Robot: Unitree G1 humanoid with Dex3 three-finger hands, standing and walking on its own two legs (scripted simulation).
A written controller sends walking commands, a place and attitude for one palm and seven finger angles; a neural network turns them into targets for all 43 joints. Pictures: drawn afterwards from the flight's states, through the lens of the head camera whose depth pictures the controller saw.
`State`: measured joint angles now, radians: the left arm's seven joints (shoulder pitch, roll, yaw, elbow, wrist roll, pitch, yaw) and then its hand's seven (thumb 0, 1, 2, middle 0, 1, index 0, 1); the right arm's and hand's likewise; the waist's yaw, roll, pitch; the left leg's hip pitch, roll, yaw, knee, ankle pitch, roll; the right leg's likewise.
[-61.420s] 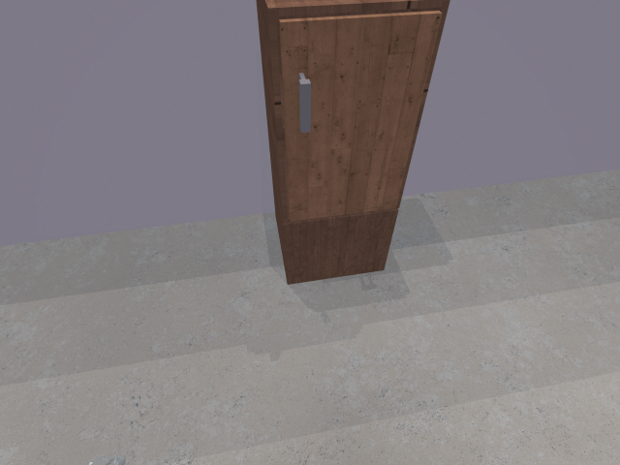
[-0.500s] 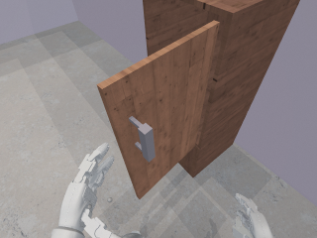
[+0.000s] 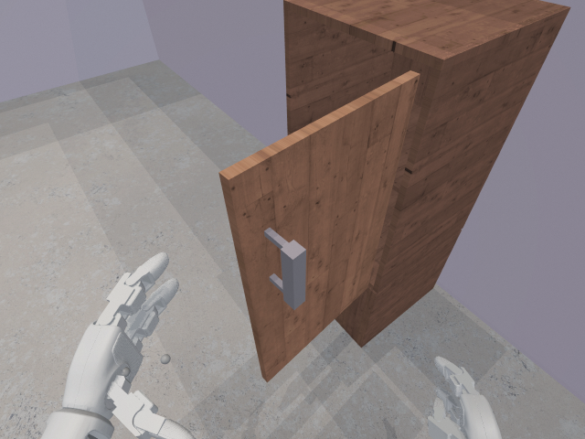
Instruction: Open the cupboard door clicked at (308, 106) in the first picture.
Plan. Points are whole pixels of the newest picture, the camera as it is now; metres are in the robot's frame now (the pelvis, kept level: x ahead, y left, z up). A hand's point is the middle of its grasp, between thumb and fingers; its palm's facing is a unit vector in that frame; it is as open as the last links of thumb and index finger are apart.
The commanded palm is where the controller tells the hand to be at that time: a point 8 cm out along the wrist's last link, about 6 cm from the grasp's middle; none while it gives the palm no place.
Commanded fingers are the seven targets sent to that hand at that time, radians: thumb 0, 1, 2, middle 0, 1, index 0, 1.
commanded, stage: draw the hand back to the body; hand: left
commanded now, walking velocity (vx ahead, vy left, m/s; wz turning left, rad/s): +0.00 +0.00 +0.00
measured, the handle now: (283, 268) +0.33 +0.04 +0.07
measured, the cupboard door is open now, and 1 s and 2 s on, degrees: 96 96 96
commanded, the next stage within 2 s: step back with the hand held close in 1.12 s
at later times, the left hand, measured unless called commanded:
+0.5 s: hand (76, 311) +0.21 +0.24 +0.16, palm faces +0.30 -0.89 -0.35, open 12.0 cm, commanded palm +0.16 +0.29 +0.18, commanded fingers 0.00 0.51 0.74 -0.19 -0.30 -0.19 -0.30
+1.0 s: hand (45, 291) +0.21 +0.26 +0.18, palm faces +0.41 -0.83 -0.37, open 7.6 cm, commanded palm +0.17 +0.31 +0.21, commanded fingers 0.00 0.90 0.90 -0.20 -0.30 -0.20 -0.30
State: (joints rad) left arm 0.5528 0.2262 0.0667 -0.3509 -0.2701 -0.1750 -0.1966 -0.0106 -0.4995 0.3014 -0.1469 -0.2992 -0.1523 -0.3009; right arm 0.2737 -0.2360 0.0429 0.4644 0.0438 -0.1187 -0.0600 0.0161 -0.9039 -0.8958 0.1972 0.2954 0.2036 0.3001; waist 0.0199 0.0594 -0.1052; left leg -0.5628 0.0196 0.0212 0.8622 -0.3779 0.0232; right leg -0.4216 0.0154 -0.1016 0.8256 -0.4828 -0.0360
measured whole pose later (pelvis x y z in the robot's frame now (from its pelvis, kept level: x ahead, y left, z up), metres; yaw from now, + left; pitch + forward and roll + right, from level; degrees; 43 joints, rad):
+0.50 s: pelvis +0.02 +0.02 +0.04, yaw -2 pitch -3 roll -1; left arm 0.53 0.31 0.17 -0.41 -0.05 -0.06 0.12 0.00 0.18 0.59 -0.18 -0.30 -0.18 -0.30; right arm 0.21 -0.22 0.07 0.59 0.00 -0.10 -0.08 0.02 -0.90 -0.90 0.20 0.30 0.21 0.30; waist 0.06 0.05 0.01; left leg -0.20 -0.02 0.07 0.48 -0.23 0.05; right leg -0.07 -0.01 -0.05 0.43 -0.31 0.00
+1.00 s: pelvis +0.02 +0.01 +0.04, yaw -2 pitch -4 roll +0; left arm 0.47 0.32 0.31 -0.37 -0.08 -0.07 0.11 0.01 0.86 0.89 -0.20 -0.30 -0.21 -0.30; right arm 0.19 -0.23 0.02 0.63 0.00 -0.07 -0.07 0.01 -0.90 -0.90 0.20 0.30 0.20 0.30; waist 0.07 0.05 0.03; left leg -0.13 0.00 0.07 0.42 -0.21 0.03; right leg -0.01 0.01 -0.05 0.36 -0.28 -0.02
